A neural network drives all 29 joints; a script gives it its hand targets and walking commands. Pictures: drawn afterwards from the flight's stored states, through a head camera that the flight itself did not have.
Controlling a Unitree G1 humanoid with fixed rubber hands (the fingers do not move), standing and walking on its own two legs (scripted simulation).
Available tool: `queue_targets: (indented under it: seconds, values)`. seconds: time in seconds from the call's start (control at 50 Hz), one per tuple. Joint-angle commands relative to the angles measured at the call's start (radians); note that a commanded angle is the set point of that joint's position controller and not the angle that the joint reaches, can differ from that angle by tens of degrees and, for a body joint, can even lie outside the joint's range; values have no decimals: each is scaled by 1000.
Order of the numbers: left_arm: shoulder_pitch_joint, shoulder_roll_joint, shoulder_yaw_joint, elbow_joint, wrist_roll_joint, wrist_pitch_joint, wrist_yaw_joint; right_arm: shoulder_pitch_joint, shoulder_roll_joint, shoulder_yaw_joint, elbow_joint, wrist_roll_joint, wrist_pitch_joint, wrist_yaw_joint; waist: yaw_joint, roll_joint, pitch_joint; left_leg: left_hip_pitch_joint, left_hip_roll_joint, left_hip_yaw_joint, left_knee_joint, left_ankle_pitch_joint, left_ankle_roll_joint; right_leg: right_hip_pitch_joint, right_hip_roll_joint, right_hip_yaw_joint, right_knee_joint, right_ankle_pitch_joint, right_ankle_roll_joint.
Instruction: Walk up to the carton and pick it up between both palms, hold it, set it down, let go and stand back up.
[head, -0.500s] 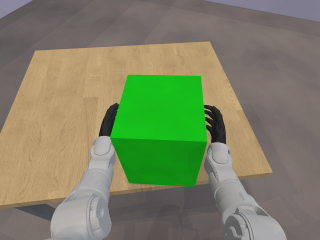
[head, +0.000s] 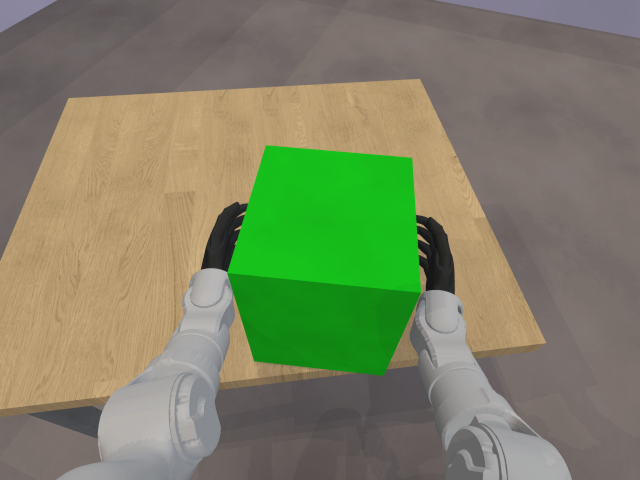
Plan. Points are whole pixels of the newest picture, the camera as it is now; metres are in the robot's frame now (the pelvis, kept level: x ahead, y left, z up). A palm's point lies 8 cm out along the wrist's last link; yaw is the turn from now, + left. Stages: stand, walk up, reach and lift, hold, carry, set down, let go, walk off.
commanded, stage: set down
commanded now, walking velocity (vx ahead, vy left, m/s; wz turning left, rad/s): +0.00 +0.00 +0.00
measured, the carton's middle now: (327, 266) +0.40 +0.02 -0.02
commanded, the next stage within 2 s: none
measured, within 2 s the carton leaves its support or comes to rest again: neither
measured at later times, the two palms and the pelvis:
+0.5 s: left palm (220, 263) +0.39 +0.17 +0.01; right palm (437, 281) +0.36 -0.13 +0.02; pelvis +0.00 -0.01 +0.00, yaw +0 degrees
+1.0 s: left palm (224, 266) +0.40 +0.17 -0.01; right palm (433, 285) +0.37 -0.13 -0.01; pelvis -0.01 +0.00 -0.01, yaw +0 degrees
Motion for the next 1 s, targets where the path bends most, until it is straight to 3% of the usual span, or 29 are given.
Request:
queue_targets:
  seconds: [0.0, 0.04, 0.12, 0.14, 0.2, 0.22, 0.28, 0.3, 0.32, 0.36, 0.38, 0.42, 0.48, 0.5, 0.52, 0.54, 0.6, 0.62, 0.64, 0.66, 0.7, 0.74, 0.8, 0.86, 0.88, 0.9, 0.92, 0.94, 0.98]
  values:
    - [-559, -479, -147, 13, 64, -60, -149, -570, 618, 351, 12, -168, -83, 201, 115, -9, -592, 116, -6, 107, -9, 349, -31, 211, -15, -72, 100, 496, 3]
    - [-618, -561, -140, 14, 97, -56, -167, -617, 714, 326, 23, -205, -74, 207, 113, -21, -549, 65, -10, 89, -17, 253, -22, 191, -34, -50, 112, 423, -2]
    - [-525, -372, -105, 37, 73, -54, -136, -555, 507, 300, 23, -154, -89, 194, 133, 13, -597, 127, 1, 106, -12, 326, -24, 153, -16, -73, 94, 402, -7]
    - [-605, -481, -132, 20, 95, -47, -155, -632, 590, 264, 32, -210, -76, 203, 105, 18, -543, 111, 2, 91, -8, 276, -29, 114, -25, -74, 92, 322, -16]
    - [-582, -374, -114, 31, 79, -54, -133, -613, 484, 240, 29, -197, -72, 197, 122, 9, -587, 113, 1, 101, -4, 233, -16, 66, -20, -73, 92, 234, -25]
    - [-586, -471, -113, 20, 90, -57, -144, -648, 605, 253, 9, -230, -73, 202, 122, -24, -537, 71, -8, 103, 16, 206, -11, 54, -27, -65, 101, 234, -20]
    - [-554, -313, -102, 38, 74, -53, -121, -559, 418, 232, 44, -182, -72, 189, 105, 30, -558, 110, 0, 105, 10, 256, -24, 85, -14, -79, 97, 257, -18]
    - [-537, -295, -67, 35, 81, -51, -119, -581, 430, 250, 16, -181, -73, 178, 140, -2, -563, 100, -5, 105, 1, 253, -10, 96, -25, -69, 95, 262, -15]
    - [-572, -337, -79, 7, 92, -58, -122, -607, 488, 218, 33, -202, -67, 174, 119, -15, -528, 74, -5, 98, 4, 214, -4, 77, -41, -63, 96, 234, -16]
    - [-571, -238, -34, 63, 94, -55, -114, -594, 423, 234, 15, -173, -60, 166, 148, -8, -503, 40, -15, 107, -6, 172, 12, 83, -43, -43, 99, 249, 1]
    - [-597, -397, -28, 41, 128, -51, -141, -650, 605, 211, 26, -243, -44, 179, 119, -79, -421, -43, -14, 94, -3, 123, 33, 80, -56, -40, 111, 226, 1]
    - [-544, -166, -18, 59, 67, -47, -114, -555, 315, 206, 54, -173, -56, 157, 128, -37, -513, 51, -11, 113, -8, 170, 8, 105, -39, -54, 107, 261, 0]
    - [-621, -230, -3, 12, 106, -62, -108, -637, 439, 178, 36, -211, -52, 138, 142, -64, -471, -55, -15, 105, 16, 123, 34, 72, -67, -32, 140, 269, 3]
    - [-586, -145, -3, 9, 80, -53, -89, -581, 318, 169, 48, -177, -47, 126, 133, -2, -522, 3, -15, 105, 0, 137, 28, 99, -59, -37, 125, 267, 4]
    - [-618, -60, 15, 41, 67, -49, -79, -582, 236, 144, 84, -152, -38, 120, 117, -28, -509, 30, -14, 104, 5, 168, 20, 88, -51, -44, 123, 291, 1]
    - [-631, -134, 1, 41, 72, -40, -80, -619, 330, 145, 91, -159, -29, 118, 129, -28, -468, -16, -15, 103, 18, 136, 30, 32, -52, -41, 128, 221, -2]
    - [-587, 33, 27, 41, 28, -26, -51, -560, 177, 181, 58, -70, -23, 107, 149, 11, -578, 29, -21, 118, 32, 187, 26, 75, -43, -33, 136, 284, -2]
    - [-624, -20, 2, 27, 28, -31, -52, -617, 187, 164, 97, -80, -24, 103, 114, -1, -566, -7, -20, 113, 46, 165, 19, 60, -53, -28, 155, 305, -11]
    - [-602, 19, 18, 41, 28, -24, -44, -588, 168, 181, 109, -41, -22, 104, 146, 18, -580, 4, -21, 113, 42, 194, 23, 66, -47, -21, 154, 336, -8]
    - [-611, -108, -22, 37, 36, -22, -50, -612, 281, 171, 101, -59, -19, 101, 117, -1, -526, -27, -25, 98, 42, 162, 25, 43, -44, -25, 151, 277, -11]
    - [-629, -123, -47, 26, -1, -38, -55, -657, 285, 191, 90, -65, -21, 111, 126, -27, -606, -15, -24, 105, 80, 185, 32, 10, -59, -22, 170, 313, -18]
    - [-594, -3, -25, 24, -4, -38, -30, -568, 142, 177, 95, -26, -38, 97, 96, 25, -646, 20, -17, 102, 70, 232, 10, 36, -35, -39, 171, 342, -8]
    - [-598, -100, -27, 20, 12, -53, -39, -606, 265, 198, 84, -53, -27, 110, 116, -1, -621, -26, -23, 96, 81, 212, 23, 9, -41, -37, 177, 302, -2]
    - [-548, -14, -20, 54, 0, -58, -36, -595, 156, 197, 72, -28, -49, 105, 120, 4, -701, -5, -19, 101, 111, 274, 18, 32, -38, -29, 196, 411, -7]
    - [-570, -37, -25, 39, 0, -51, -34, -591, 155, 186, 86, -29, -46, 99, 91, 17, -690, 5, -20, 96, 100, 287, 9, 31, -28, -39, 187, 401, -2]
    - [-568, 12, -27, 34, -19, -54, -30, -596, 137, 196, 66, -18, -51, 99, 122, 25, -735, 18, -20, 104, 111, 300, 6, 33, -32, -39, 192, 399, -4]
    - [-518, 85, -10, -14, -23, -59, -13, -523, 38, 208, 78, 35, -61, 95, 106, 65, -767, 70, -16, 97, 133, 371, -3, 43, -20, -41, 206, 449, -4]
    - [-604, 7, -28, 18, -34, -60, -17, -633, 154, 210, 68, 15, -53, 96, 123, 18, -720, -10, -23, 94, 121, 273, 11, 8, -28, -25, 200, 382, -3]
    - [-564, 98, -48, 28, -79, -73, -1, -608, 14, 215, 57, 66, -67, 94, 111, 37, -801, 29, -21, 86, 151, 329, 0, -26, -10, -31, 226, 411, -13]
